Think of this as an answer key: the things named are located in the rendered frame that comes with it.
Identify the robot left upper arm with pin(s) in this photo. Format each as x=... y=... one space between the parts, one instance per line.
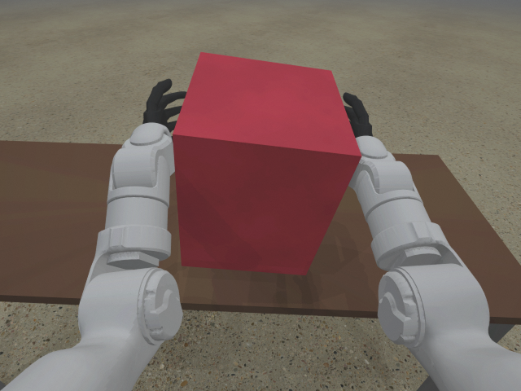
x=124 y=318

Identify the carton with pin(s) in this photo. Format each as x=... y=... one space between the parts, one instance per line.
x=263 y=155

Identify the robot right upper arm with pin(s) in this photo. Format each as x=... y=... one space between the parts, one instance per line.
x=439 y=313

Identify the robot left forearm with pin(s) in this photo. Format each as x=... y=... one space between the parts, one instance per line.
x=135 y=235

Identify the robot right forearm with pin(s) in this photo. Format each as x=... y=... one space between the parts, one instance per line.
x=402 y=232

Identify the right robot hand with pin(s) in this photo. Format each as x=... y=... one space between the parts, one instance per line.
x=358 y=116

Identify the table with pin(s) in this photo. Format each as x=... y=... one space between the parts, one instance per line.
x=53 y=204

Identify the left robot hand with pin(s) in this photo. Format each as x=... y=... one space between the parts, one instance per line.
x=157 y=103

